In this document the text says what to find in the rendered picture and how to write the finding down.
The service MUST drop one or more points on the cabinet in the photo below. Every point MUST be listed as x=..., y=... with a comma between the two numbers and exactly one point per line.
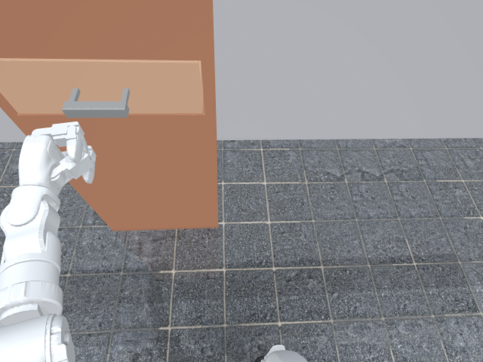
x=153, y=171

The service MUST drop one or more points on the robot left forearm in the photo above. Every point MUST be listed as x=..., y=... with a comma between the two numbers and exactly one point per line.
x=31, y=258

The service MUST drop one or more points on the handle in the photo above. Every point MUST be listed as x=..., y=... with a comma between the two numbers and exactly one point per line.
x=96, y=109

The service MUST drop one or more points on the robot left hand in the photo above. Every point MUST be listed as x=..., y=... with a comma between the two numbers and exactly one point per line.
x=42, y=163

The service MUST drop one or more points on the robot right shin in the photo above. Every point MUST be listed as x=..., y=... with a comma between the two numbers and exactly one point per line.
x=276, y=348

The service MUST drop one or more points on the drawer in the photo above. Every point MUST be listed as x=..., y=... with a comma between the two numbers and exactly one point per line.
x=41, y=86

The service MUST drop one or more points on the left robot upper arm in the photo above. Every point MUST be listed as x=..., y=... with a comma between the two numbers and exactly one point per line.
x=41, y=339

